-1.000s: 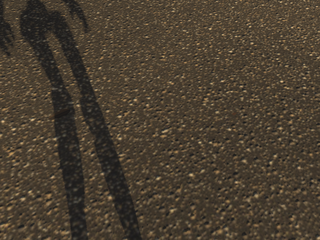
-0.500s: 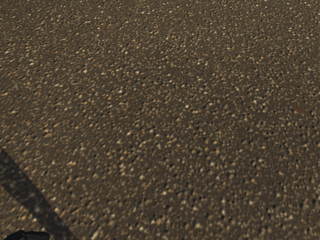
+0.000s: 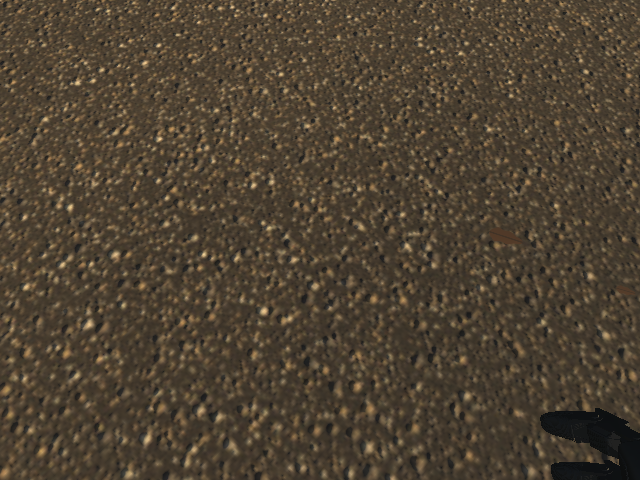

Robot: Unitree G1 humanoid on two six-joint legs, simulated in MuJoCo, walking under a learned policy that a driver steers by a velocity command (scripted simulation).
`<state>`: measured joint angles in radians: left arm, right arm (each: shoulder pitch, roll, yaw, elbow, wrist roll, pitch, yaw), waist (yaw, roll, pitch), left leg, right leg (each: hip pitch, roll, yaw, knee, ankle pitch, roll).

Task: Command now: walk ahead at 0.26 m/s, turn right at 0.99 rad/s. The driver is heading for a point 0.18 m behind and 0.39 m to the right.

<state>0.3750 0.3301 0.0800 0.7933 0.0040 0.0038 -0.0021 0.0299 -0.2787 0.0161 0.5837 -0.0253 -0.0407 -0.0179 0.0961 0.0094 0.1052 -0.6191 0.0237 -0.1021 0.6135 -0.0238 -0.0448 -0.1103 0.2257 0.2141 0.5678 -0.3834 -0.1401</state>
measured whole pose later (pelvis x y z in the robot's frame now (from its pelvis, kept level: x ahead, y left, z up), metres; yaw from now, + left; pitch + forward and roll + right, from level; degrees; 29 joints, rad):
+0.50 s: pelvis +0.09 +0.04 +0.01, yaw -20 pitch -1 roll +2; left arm 0.17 0.24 0.00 0.63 0.03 0.06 -0.02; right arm 0.29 -0.30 -0.04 0.72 -0.02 0.07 0.00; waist -0.04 0.04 0.03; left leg -0.44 0.05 0.09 0.78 -0.41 -0.03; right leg -0.28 0.03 0.03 0.58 -0.28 -0.05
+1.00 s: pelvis +0.06 +0.04 +0.01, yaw -33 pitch +0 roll +1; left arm 0.22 0.29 0.07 0.68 0.00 0.08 -0.05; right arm 0.17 -0.28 -0.04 0.69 -0.02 0.04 -0.03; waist 0.01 0.01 0.08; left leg -0.20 0.09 0.20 0.53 -0.31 -0.01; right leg -0.35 0.01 -0.05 0.77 -0.44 -0.01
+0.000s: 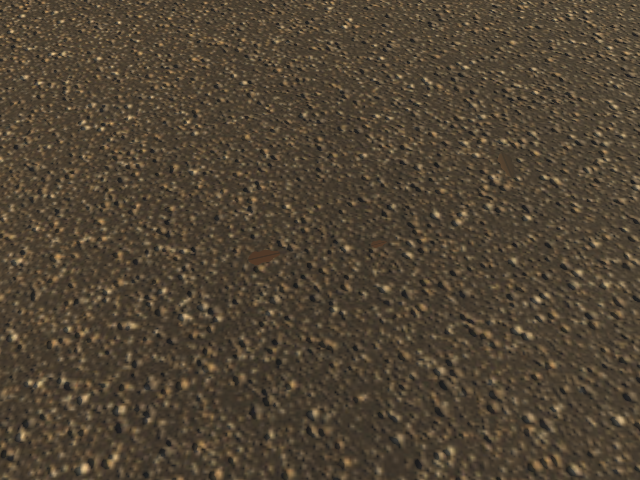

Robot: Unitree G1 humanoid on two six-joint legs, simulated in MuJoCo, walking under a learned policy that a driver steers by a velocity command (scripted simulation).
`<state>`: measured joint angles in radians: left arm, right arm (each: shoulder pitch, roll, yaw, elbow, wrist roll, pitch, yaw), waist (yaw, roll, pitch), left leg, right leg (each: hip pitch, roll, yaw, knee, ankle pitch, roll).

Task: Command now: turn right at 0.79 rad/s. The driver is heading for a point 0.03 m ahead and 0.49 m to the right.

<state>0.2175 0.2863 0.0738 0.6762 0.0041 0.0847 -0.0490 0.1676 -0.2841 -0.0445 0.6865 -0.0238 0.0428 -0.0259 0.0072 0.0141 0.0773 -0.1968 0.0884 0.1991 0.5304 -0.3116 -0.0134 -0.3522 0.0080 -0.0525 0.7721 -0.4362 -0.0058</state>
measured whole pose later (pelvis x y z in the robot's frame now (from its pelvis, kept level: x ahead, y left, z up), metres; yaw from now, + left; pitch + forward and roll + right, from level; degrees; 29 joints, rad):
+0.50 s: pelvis +0.03 -0.03 +0.01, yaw -27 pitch +3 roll +2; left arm 0.33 0.32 0.08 0.67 0.02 0.03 -0.04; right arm 0.12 -0.32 -0.05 0.69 -0.03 0.03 0.01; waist 0.06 0.00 -0.01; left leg -0.44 -0.04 -0.09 0.73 -0.34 -0.06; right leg -0.25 0.19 0.32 0.44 -0.20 -0.11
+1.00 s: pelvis +0.19 -0.18 -0.03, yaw -54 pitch +3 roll +1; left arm 0.00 0.33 0.04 0.58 0.04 0.03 -0.11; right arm 0.52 -0.31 -0.05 0.87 -0.05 -0.08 -0.01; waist -0.09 -0.03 0.02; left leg 0.25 0.07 0.32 0.19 -0.46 -0.10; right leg -0.77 -0.05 -0.10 0.90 -0.21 -0.13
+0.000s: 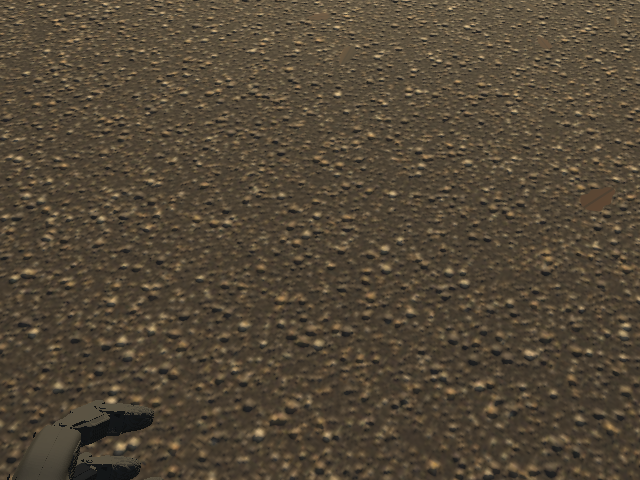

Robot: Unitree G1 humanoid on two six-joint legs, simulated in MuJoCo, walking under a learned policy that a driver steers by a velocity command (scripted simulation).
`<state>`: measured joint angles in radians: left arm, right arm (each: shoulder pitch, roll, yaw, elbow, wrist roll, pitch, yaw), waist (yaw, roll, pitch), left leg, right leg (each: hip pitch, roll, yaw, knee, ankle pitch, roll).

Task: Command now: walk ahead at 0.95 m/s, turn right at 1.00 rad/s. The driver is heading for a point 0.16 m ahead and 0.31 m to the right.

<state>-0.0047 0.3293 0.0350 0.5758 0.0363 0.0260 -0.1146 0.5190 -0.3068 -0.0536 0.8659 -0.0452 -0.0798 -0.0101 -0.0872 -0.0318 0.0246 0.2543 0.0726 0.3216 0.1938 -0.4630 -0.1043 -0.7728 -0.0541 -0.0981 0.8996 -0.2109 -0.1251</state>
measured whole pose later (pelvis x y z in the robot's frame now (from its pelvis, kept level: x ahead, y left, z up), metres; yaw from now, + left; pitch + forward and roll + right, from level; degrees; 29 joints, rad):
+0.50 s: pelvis +0.46 -0.10 +0.00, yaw -29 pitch +2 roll +0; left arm 0.43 0.37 0.08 0.83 -0.03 -0.05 0.00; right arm -0.01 -0.28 0.01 0.56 -0.05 -0.08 0.00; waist 0.12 -0.01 0.09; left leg -0.55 0.04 -0.02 0.55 0.01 -0.01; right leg 0.00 0.21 0.26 0.83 -0.48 -0.10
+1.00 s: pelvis +0.63 -0.22 +0.01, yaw -58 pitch +0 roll +0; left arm 0.15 0.30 0.07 0.63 0.01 0.05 -0.01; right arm 0.18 -0.29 -0.05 0.66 -0.02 0.05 -0.01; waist -0.01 0.04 0.11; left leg -0.43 0.10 0.03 1.19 -0.55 -0.08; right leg -0.46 0.13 0.01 0.65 -0.17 -0.11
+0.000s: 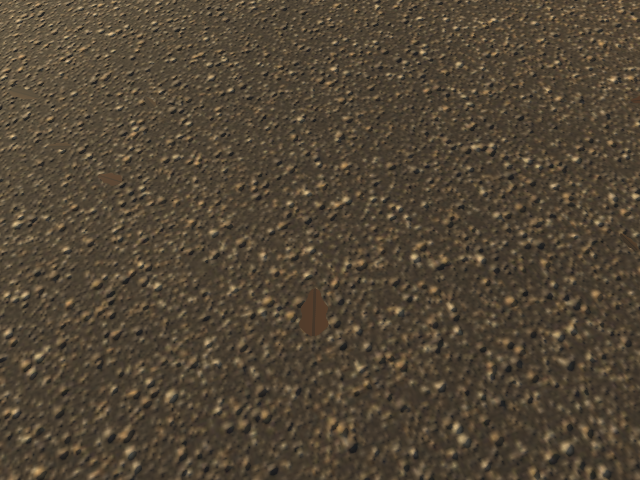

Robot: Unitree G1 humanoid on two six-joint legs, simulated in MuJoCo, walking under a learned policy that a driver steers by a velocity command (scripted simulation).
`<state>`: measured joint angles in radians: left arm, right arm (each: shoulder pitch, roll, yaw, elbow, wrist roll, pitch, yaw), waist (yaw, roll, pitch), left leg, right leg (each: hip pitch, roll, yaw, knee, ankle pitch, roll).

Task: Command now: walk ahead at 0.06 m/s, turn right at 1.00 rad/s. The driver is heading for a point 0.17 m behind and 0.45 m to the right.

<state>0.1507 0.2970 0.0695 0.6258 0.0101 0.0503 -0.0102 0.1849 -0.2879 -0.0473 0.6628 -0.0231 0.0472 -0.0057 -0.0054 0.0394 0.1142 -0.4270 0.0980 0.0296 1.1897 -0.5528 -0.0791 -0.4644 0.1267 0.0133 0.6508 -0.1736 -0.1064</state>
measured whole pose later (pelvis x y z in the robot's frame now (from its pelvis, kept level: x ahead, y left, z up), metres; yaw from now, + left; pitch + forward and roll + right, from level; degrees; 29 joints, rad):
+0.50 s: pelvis +0.06 +0.05 +0.03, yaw -28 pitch +1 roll -1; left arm 0.25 0.37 0.11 0.70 0.05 0.05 -0.08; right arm 0.21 -0.31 -0.05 0.67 -0.03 0.02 -0.03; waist 0.01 -0.02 0.00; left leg -0.20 0.01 0.04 0.39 -0.22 0.03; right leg -0.56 0.12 0.11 1.17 -0.29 -0.01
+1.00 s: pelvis +0.21 -0.13 +0.03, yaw -38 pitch +2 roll -1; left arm 0.37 0.27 0.02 0.82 0.02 -0.07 -0.01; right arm 0.30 -0.30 -0.04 0.76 -0.05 -0.03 0.06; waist 0.00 0.04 -0.04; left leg -0.60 0.11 0.02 1.08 -0.24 0.02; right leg -0.08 0.08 0.01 0.33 -0.29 -0.08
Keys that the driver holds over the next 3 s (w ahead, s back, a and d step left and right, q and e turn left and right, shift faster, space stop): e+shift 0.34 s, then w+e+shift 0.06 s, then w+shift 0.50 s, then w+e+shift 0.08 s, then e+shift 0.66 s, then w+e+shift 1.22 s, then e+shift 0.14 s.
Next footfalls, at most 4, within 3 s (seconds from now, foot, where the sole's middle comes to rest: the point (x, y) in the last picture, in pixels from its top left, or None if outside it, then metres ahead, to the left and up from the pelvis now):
0.32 left None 0.15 0.13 -0.75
0.82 right None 0.13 -0.17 -0.75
1.20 left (497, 407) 0.56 -0.30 -0.75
1.62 right None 0.36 -0.47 -0.75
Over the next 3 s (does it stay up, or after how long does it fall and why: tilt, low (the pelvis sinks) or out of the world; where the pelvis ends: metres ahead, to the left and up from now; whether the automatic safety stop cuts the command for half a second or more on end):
stays up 0.11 -1.12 0.00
